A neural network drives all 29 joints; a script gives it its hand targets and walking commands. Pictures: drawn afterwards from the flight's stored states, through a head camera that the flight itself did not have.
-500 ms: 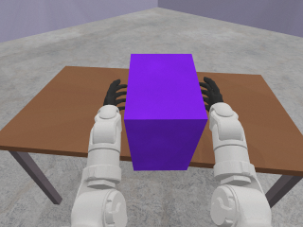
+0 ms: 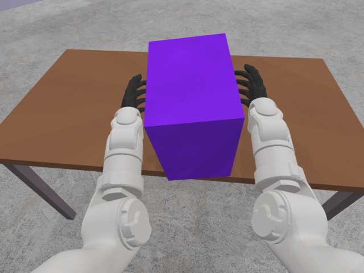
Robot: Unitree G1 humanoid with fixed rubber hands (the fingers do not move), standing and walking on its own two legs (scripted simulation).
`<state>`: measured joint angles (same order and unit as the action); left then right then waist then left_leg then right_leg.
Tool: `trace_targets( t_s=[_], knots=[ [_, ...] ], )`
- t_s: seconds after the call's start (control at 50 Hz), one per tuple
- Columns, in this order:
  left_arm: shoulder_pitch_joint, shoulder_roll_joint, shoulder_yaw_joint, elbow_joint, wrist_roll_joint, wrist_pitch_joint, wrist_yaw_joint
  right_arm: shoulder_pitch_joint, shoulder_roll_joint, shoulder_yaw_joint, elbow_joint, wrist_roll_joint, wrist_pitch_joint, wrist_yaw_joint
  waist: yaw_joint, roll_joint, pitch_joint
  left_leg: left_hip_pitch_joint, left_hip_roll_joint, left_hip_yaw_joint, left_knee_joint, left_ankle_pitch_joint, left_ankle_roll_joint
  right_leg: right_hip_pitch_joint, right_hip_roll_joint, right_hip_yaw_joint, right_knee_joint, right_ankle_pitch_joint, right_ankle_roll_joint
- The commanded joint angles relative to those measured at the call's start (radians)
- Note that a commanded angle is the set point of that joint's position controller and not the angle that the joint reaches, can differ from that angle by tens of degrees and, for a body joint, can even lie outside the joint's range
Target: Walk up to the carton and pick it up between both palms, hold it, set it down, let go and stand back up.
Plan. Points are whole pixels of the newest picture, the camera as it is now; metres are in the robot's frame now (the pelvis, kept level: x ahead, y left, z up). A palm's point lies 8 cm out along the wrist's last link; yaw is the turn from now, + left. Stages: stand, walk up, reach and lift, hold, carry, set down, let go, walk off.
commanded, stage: set down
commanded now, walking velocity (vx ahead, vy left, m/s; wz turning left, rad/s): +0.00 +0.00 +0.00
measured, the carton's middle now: (193, 115) +0.49 +0.01 +0.07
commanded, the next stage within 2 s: none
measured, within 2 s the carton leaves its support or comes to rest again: rests again in 1.14 s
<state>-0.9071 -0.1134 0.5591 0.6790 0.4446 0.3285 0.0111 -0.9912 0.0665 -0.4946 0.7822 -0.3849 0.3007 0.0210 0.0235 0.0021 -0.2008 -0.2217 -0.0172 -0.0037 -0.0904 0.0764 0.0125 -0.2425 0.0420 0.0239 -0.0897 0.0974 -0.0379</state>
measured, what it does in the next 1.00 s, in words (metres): stands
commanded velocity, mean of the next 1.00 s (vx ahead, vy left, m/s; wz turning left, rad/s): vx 0.00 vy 0.00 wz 0.00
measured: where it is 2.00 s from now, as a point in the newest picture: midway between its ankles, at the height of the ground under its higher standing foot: outside the picture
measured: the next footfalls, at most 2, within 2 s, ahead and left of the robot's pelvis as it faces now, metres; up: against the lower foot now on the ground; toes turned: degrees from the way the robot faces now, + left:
none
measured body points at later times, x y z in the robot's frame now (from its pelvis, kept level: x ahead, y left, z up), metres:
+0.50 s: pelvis +0.03 +0.01 +0.00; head +0.07 +0.01 +0.45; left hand +0.47 +0.15 +0.12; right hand +0.49 -0.12 +0.13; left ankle -0.01 +0.11 -0.75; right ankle +0.01 -0.09 -0.75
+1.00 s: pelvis +0.01 +0.00 +0.00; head +0.07 -0.01 +0.44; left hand +0.47 +0.14 +0.11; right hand +0.49 -0.14 +0.12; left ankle -0.01 +0.11 -0.75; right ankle +0.01 -0.09 -0.75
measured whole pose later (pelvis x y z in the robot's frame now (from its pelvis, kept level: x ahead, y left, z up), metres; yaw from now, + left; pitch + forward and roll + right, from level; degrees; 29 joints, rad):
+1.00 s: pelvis +0.01 +0.00 +0.00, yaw +0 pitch +21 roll +0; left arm -0.96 -0.09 0.62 0.89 0.46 0.10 0.04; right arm -1.03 0.01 -0.56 1.00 -0.39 0.07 -0.01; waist 0.02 0.01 -0.27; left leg -0.36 -0.01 0.01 -0.09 0.08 0.01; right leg -0.38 0.04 0.01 -0.09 0.10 -0.04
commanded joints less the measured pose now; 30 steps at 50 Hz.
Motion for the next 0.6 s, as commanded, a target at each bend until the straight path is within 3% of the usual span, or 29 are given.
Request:
trace_targets(
  t_s=[0.0, 0.02, 0.14, 0.2, 0.26, 0.28, 0.34, 0.4, 0.46, 0.5, 0.52, 0.56, 0.58],
  knots=[
    [-0.574, -0.339, -0.267, -0.061, -0.070, -0.084, -0.117, -0.523, 0.364, 0.238, -0.059, 0.058, -0.078, 0.102, -0.005, -0.030, -0.605, 0.233, -0.036, 0.034, 0.033, 0.269, -0.005, 0.379, -0.015, -0.035, 0.107, 0.355, 0.066],
    [-0.591, -0.323, -0.262, -0.069, -0.070, -0.094, -0.115, -0.534, 0.368, 0.236, -0.073, 0.064, -0.090, 0.102, 0.005, -0.026, -0.610, 0.221, -0.036, 0.031, 0.034, 0.293, -0.007, 0.382, -0.008, -0.037, 0.108, 0.373, 0.066],
    [-0.580, -0.324, -0.297, -0.155, -0.089, -0.135, -0.084, -0.494, 0.328, 0.241, -0.097, 0.077, -0.136, 0.089, -0.016, 0.007, -0.656, 0.288, -0.030, 0.019, 0.076, 0.511, -0.033, 0.384, -0.008, -0.029, 0.129, 0.539, 0.049],
    [-0.517, -0.357, -0.295, -0.104, -0.080, -0.150, -0.068, -0.469, 0.345, 0.249, -0.074, 0.072, -0.159, 0.086, -0.004, -0.001, -0.612, 0.320, -0.027, 0.014, 0.096, 0.589, -0.039, 0.359, -0.004, -0.028, 0.134, 0.580, 0.046],
    [-0.503, -0.359, -0.305, -0.100, -0.082, -0.165, -0.056, -0.439, 0.338, 0.237, -0.029, 0.069, -0.175, 0.092, -0.018, 0.011, -0.634, 0.340, -0.019, 0.007, 0.115, 0.640, -0.051, 0.354, -0.004, -0.022, 0.128, 0.583, 0.034],
    [-0.509, -0.367, -0.306, -0.101, -0.088, -0.175, -0.052, -0.464, 0.334, 0.250, -0.035, 0.074, -0.188, 0.093, -0.015, -0.009, -0.642, 0.346, -0.016, 0.007, 0.119, 0.632, -0.050, 0.343, -0.002, -0.023, 0.134, 0.587, 0.035],
    [-0.515, -0.364, -0.319, -0.080, -0.093, -0.196, -0.033, -0.466, 0.322, 0.247, -0.006, 0.085, -0.212, 0.078, -0.010, 0.011, -0.658, 0.342, -0.018, 0.013, 0.142, 0.681, -0.054, 0.341, -0.004, -0.018, 0.135, 0.618, 0.030],
    [-0.506, -0.347, -0.304, -0.046, -0.094, -0.208, -0.018, -0.441, 0.296, 0.222, 0.043, 0.073, -0.225, 0.077, -0.015, -0.004, -0.652, 0.341, -0.010, 0.010, 0.153, 0.683, -0.058, 0.308, 0.005, -0.027, 0.130, 0.568, 0.033],
    [-0.542, -0.344, -0.279, 0.004, -0.085, -0.224, -0.014, -0.492, 0.288, 0.206, 0.070, 0.068, -0.243, 0.078, -0.007, 0.007, -0.640, 0.315, -0.008, 0.014, 0.150, 0.597, -0.057, 0.276, 0.000, -0.031, 0.115, 0.493, 0.028],
    [-0.576, -0.333, -0.261, 0.028, -0.080, -0.238, -0.011, -0.526, 0.287, 0.204, 0.072, 0.069, -0.251, 0.079, -0.004, -0.026, -0.632, 0.319, -0.004, 0.011, 0.140, 0.553, -0.045, 0.238, 0.002, -0.039, 0.113, 0.434, 0.033],
    [-0.583, -0.338, -0.266, 0.045, -0.082, -0.240, -0.013, -0.541, 0.289, 0.201, 0.079, 0.079, -0.256, 0.079, -0.009, -0.001, -0.637, 0.323, -0.002, 0.014, 0.147, 0.536, -0.044, 0.219, 0.003, -0.036, 0.111, 0.406, 0.028],
    [-0.599, -0.325, -0.256, 0.053, -0.085, -0.243, -0.017, -0.552, 0.282, 0.201, 0.098, 0.076, -0.254, 0.082, -0.005, -0.023, -0.641, 0.302, -0.007, 0.023, 0.137, 0.490, -0.041, 0.209, 0.004, -0.044, 0.101, 0.372, 0.034],
    [-0.628, -0.328, -0.259, 0.038, -0.086, -0.249, -0.016, -0.560, 0.288, 0.193, 0.109, 0.080, -0.258, 0.082, -0.011, -0.001, -0.644, 0.293, -0.005, 0.029, 0.141, 0.457, -0.041, 0.207, 0.003, -0.038, 0.104, 0.354, 0.033]
  ],
)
